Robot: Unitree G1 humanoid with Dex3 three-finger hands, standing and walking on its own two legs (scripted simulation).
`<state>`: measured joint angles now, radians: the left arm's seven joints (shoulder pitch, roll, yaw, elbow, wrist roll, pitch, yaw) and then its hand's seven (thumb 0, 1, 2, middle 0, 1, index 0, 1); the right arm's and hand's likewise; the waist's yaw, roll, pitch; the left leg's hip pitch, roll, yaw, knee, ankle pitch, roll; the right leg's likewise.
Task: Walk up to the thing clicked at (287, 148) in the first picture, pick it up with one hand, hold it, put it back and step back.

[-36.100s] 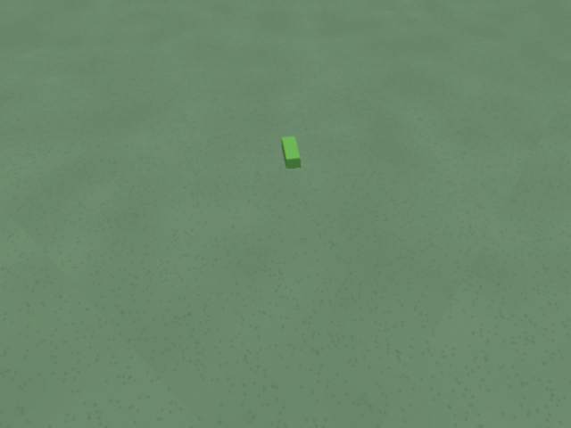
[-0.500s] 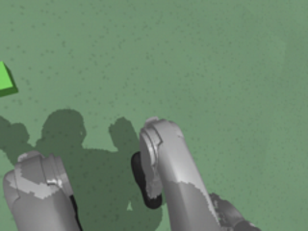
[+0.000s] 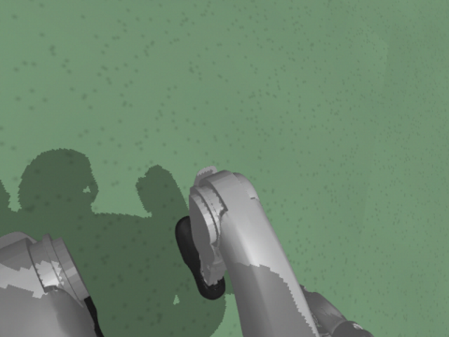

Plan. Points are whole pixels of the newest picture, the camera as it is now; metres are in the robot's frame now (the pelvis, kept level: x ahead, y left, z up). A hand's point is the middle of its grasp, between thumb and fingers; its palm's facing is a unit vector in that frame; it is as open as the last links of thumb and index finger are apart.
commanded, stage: rest palm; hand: left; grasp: from above
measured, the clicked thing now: out of the picture +0.49 +0.34 -0.27
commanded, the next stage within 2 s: close in 0.94 s
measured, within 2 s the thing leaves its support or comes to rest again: neither
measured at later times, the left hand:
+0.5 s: hand out of the picture +0.46 +0.34 -0.25, palm faces -0.44 -0.16 -0.88, open 14.2 cm
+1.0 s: hand out of the picture +0.46 +0.33 -0.25, palm faces -0.44 -0.17 -0.88, open 14.0 cm
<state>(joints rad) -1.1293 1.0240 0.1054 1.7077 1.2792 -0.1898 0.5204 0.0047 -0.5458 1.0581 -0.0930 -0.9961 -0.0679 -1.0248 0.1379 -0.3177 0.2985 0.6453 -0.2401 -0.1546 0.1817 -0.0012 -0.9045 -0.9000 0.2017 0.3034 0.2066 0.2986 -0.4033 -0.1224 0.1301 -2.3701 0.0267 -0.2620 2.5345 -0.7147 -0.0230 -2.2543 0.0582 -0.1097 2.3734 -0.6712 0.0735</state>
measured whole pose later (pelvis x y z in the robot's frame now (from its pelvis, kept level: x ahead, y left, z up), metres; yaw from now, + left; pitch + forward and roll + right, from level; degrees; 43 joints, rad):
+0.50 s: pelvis +0.00 +0.00 +0.00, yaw -1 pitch +29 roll -15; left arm -1.12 1.06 0.10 1.73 1.29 -0.22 0.56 0.00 -0.54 1.02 -0.09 -1.01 -0.07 -1.03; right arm 0.10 -0.34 0.32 0.63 -0.26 -0.18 0.21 0.00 -0.91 -0.90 0.20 0.30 0.21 0.30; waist -0.40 -0.15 0.16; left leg -2.36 0.03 -0.29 2.55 -0.73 -0.02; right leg -2.23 0.06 -0.13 2.37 -0.68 0.08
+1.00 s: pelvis +0.00 +0.00 +0.00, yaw -2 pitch +28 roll -15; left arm -1.13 1.09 0.11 1.75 1.26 -0.20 0.57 0.00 -0.52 1.02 -0.08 -1.05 -0.07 -1.06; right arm 0.10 -0.35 0.34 0.62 -0.26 -0.20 0.22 0.00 -0.91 -0.91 0.20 0.30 0.21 0.30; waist -0.42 -0.15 0.18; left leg -2.36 0.03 -0.29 2.55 -0.73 -0.02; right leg -2.23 0.07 -0.14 2.36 -0.67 0.08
